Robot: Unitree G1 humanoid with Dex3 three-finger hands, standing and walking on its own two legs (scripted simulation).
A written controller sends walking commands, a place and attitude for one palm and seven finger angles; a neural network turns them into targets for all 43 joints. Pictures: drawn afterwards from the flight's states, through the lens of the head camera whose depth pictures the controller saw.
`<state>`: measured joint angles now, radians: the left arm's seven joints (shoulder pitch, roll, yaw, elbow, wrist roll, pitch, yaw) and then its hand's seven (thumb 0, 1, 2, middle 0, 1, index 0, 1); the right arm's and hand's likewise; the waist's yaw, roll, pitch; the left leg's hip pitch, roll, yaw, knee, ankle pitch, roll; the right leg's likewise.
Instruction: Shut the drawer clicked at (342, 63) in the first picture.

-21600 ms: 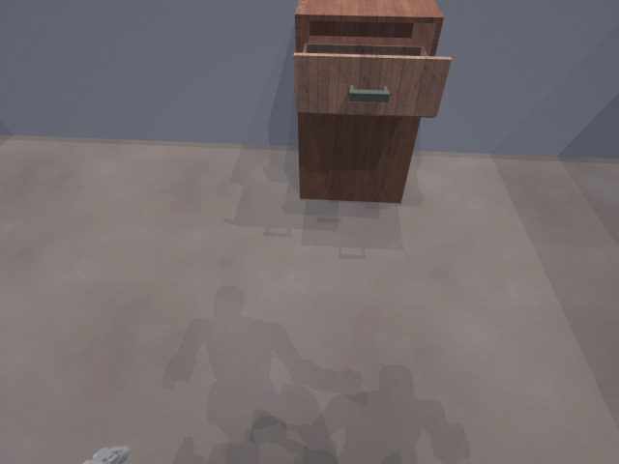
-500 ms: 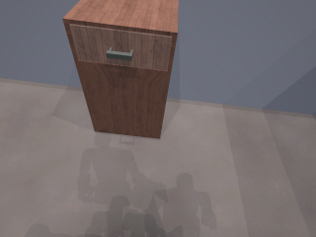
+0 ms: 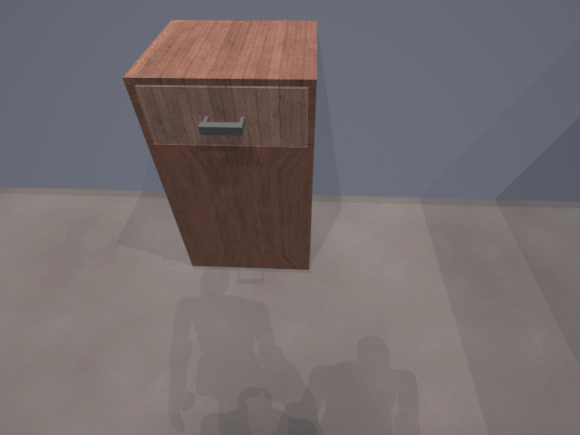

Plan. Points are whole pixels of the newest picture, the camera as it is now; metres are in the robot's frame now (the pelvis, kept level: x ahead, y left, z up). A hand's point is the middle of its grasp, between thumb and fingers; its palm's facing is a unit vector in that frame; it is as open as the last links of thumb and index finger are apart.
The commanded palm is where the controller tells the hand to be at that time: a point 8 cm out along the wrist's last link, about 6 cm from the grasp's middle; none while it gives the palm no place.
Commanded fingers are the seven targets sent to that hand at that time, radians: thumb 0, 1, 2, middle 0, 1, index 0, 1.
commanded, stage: let the arm hang, fingers relaxed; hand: left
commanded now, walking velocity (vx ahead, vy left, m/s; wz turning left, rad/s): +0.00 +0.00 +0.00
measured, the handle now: (222, 124) +0.88 +0.24 -0.04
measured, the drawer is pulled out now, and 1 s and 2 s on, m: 0.00 0.00 0.00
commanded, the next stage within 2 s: look to check the result in 0.28 s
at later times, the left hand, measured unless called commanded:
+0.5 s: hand out of the picture -0.02 +0.14 -0.17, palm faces +0.07 -0.98 -0.17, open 7.4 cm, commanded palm none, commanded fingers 0.00 0.90 0.90 -0.20 -0.30 -0.20 -0.30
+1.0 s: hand out of the picture +0.00 +0.13 -0.17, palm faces +0.07 -0.98 -0.17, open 7.4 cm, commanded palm none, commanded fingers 0.00 0.90 0.90 -0.20 -0.30 -0.20 -0.30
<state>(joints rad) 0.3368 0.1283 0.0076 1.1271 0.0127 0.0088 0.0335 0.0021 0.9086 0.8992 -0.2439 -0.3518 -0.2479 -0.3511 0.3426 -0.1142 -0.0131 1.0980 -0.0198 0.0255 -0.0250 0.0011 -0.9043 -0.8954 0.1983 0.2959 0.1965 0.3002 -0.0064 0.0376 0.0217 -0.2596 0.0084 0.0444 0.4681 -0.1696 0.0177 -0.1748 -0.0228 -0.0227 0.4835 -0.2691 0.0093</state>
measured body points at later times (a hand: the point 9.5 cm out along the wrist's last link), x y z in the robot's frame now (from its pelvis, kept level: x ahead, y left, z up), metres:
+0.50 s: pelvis +0.01 -0.02 +0.00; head +0.02 -0.02 +0.45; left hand -0.02 +0.19 -0.16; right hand -0.03 -0.22 -0.17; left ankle +0.05 +0.11 -0.74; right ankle +0.00 -0.13 -0.74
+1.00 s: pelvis +0.03 -0.03 +0.00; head +0.04 -0.03 +0.45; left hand +0.00 +0.18 -0.16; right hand +0.01 -0.23 -0.16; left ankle +0.05 +0.11 -0.74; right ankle +0.00 -0.13 -0.74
